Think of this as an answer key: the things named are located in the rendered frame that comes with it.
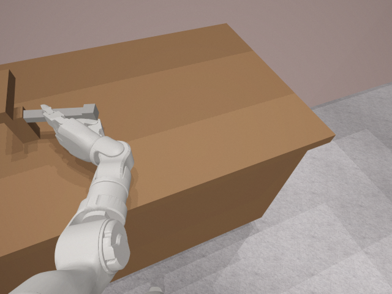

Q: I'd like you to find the left robot upper arm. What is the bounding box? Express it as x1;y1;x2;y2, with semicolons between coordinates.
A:
8;218;130;294

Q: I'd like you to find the left robot forearm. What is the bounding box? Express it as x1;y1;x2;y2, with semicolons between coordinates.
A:
55;136;134;269

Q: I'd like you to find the left robot shin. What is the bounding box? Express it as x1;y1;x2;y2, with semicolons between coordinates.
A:
149;287;162;292

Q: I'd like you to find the robot left hand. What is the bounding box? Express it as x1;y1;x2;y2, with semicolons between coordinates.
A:
40;104;105;162

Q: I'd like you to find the tap lever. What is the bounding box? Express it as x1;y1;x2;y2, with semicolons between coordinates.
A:
23;104;99;123

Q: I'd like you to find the counter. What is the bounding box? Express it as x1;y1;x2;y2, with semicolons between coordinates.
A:
0;23;336;294

